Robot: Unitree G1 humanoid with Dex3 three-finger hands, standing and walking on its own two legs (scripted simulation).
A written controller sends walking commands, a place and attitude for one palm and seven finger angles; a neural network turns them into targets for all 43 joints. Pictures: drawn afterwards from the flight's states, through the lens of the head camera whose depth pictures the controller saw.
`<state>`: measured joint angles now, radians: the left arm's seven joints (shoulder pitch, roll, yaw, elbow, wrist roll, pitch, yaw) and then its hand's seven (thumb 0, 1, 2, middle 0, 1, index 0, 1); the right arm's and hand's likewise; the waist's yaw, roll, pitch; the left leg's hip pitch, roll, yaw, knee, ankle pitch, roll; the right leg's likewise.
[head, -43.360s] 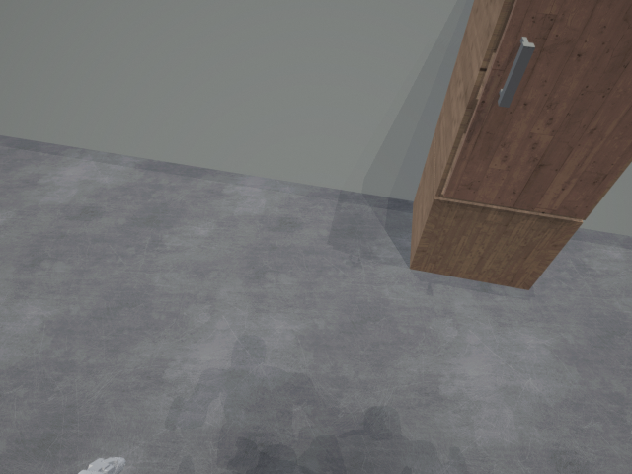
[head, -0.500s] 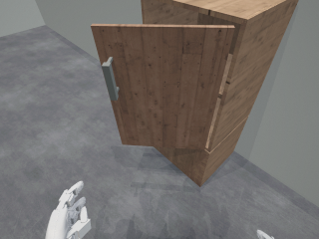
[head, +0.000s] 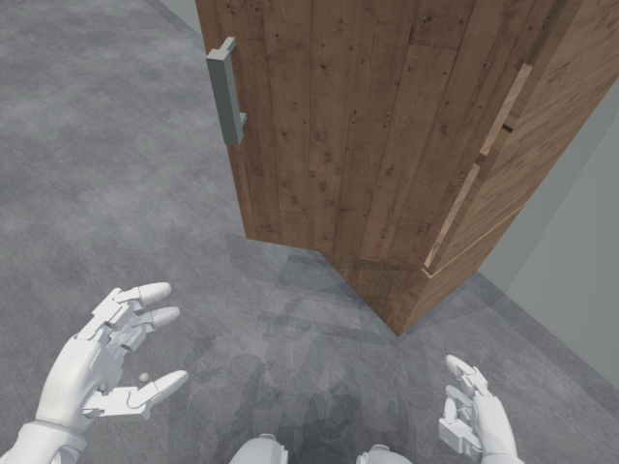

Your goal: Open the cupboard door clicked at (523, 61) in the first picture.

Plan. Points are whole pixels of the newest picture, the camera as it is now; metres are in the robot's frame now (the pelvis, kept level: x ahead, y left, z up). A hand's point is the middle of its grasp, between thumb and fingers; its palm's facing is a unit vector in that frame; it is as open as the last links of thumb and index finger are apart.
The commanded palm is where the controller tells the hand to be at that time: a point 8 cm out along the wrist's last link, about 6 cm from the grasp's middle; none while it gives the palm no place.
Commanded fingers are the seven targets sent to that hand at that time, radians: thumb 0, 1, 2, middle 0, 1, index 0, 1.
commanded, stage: raise the hand with hooked fingers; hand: left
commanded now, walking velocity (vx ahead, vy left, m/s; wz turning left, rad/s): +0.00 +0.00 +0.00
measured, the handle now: (231, 93) +0.58 +0.18 +0.15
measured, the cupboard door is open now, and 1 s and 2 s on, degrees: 41 41 41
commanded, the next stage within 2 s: move the hooked fingers beside the handle in 1.38 s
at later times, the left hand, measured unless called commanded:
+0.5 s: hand (98, 296) +0.26 +0.25 +0.11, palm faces -0.05 -1.00 -0.07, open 13.3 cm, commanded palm +0.24 +0.31 +0.13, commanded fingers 0.00 -0.50 0.30 -0.30 -1.20 -0.30 -1.20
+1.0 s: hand (59, 227) +0.31 +0.29 +0.16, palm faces -0.05 -1.00 -0.04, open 14.0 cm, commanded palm +0.28 +0.33 +0.17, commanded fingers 0.00 -0.50 0.30 -0.30 -1.20 -0.30 -1.20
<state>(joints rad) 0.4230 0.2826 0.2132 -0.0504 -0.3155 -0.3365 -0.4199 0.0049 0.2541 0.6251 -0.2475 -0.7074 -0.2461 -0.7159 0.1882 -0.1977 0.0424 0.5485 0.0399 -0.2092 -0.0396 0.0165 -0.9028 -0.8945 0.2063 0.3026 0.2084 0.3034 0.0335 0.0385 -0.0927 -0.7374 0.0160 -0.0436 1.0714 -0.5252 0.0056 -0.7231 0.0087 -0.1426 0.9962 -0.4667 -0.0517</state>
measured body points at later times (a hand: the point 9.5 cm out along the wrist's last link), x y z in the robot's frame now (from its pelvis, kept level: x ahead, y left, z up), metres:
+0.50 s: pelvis +0.02 +0.02 +0.03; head +0.05 +0.02 +0.48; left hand +0.26 +0.31 +0.12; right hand +0.19 -0.24 -0.03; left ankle +0.00 +0.11 -0.67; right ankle +0.02 -0.09 -0.67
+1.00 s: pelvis +0.01 +0.02 +0.05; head +0.03 +0.02 +0.50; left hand +0.31 +0.35 +0.17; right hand +0.16 -0.24 -0.02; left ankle +0.00 +0.11 -0.67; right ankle +0.02 -0.09 -0.67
